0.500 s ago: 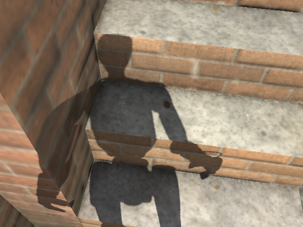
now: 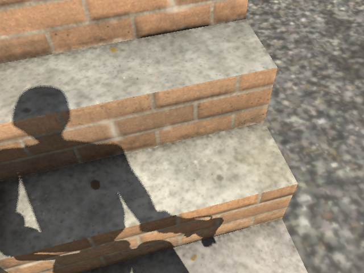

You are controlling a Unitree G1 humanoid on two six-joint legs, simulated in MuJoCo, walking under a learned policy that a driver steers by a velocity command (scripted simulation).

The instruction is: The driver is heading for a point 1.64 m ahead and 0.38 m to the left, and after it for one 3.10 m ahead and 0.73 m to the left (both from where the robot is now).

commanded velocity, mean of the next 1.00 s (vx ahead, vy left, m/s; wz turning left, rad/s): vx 0.04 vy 0.00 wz -0.16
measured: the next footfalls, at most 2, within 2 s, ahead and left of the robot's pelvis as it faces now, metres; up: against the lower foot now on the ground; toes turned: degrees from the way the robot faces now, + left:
left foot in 0.26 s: +0.05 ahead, +0.08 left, +0.00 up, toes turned -5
right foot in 0.58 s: -0.03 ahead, -0.20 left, +0.00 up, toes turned -2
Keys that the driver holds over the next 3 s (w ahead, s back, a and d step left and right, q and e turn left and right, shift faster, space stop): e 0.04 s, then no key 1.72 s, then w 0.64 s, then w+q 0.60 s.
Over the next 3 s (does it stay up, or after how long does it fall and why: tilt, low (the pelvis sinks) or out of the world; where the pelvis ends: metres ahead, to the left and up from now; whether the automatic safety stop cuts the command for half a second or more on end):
stays up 0.24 -0.09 0.16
